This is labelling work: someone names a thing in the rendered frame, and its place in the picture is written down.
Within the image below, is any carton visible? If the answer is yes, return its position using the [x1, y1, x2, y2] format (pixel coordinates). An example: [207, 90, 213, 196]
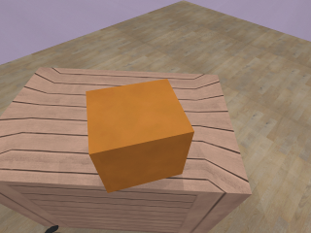
[86, 79, 194, 193]

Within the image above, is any pedestal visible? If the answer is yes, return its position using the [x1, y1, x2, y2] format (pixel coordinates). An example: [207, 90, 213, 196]
[0, 67, 252, 233]

